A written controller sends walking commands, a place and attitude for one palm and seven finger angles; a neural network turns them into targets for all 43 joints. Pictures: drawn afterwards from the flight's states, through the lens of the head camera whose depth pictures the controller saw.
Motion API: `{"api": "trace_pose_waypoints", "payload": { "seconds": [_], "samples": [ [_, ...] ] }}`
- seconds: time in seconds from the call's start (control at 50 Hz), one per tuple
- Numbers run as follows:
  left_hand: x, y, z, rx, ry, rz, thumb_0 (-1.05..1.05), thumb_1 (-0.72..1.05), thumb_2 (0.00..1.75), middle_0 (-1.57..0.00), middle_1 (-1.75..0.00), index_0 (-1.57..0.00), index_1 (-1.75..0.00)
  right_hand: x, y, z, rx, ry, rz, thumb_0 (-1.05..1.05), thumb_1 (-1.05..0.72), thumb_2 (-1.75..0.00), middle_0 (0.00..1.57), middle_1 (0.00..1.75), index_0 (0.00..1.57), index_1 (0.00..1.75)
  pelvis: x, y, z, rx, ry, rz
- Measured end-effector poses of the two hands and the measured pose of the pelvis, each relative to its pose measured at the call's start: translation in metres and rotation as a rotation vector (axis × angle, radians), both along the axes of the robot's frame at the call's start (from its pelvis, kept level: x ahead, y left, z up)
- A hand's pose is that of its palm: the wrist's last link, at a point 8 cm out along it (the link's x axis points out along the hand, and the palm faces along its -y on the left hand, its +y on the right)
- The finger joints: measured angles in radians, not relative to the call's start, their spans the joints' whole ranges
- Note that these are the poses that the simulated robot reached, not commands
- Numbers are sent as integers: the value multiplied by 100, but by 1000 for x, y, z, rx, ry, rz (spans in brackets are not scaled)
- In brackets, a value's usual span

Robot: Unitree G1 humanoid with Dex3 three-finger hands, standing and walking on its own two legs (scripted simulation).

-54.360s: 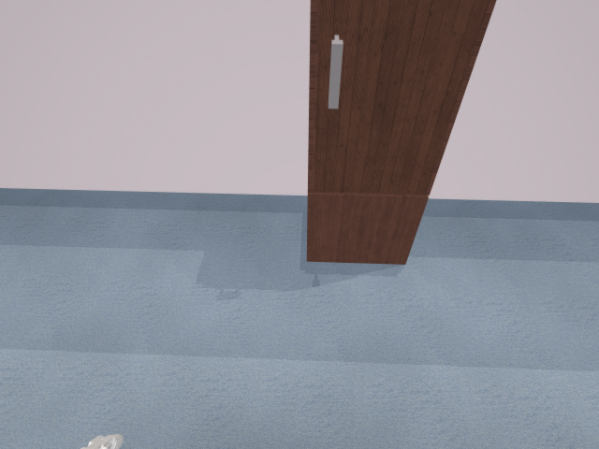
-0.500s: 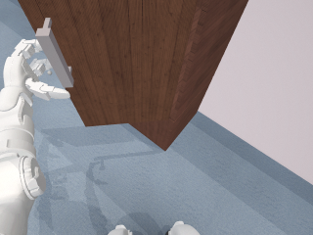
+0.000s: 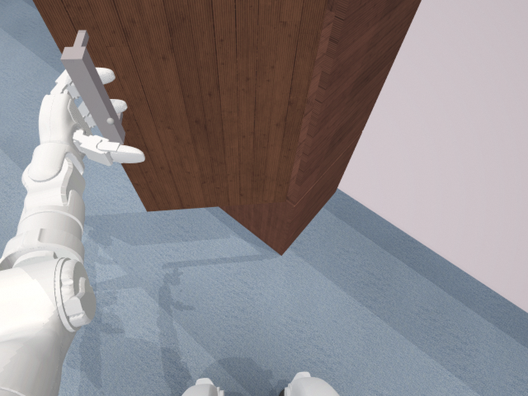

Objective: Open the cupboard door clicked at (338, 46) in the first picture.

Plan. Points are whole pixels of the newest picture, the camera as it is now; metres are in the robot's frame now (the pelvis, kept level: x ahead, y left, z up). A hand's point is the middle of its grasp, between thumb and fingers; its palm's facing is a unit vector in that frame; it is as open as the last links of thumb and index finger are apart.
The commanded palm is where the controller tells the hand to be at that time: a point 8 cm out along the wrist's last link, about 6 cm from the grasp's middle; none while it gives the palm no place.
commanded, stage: slide the fingers in behind the handle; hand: left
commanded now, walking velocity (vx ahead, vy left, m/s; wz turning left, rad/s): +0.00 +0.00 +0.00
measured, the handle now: (100, 91) +0.55 +0.22 +0.12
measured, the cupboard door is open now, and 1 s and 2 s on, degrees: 46 47 75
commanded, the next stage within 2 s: close the thumb around the handle in 0.38 s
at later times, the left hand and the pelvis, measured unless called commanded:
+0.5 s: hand (110, 121) +0.49 +0.20 +0.11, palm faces +0.06 -1.00 -0.01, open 14.1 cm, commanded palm +0.46 +0.25 +0.11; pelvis -0.01 +0.00 +0.00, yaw +0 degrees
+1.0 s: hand (110, 124) +0.49 +0.20 +0.11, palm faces +0.08 -1.00 -0.01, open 7.4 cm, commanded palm +0.46 +0.24 +0.11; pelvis +0.00 +0.01 +0.00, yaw +0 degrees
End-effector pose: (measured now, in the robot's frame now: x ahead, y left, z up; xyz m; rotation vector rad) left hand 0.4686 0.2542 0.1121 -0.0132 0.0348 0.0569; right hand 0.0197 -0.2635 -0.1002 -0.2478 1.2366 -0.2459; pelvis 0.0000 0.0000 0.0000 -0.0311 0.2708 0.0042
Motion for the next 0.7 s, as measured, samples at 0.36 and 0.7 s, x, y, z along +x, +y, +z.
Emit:
{"api": "trace_pose_waypoints", "payload": {
  "seconds": [0.36, 0.7],
  "samples": [
    [-3, -1, 3, 24, -12, 4, -2, -50, 30, -29, -120, -28, -120, -27, 1, 0, 6, 37, -35, 0, -91, -90, 20, 30, 20, 30, -5, -1, 1, 3, -4, -12],
    [-3, -1, 1, 21, -21, 5, -2, -29, 39, -30, -122, -30, -122, -13, 8, 0, 5, 7, -16, 0, -91, -90, 20, 30, 20, 30, -2, 6, 0, 1, -3, -10]
  ]
}}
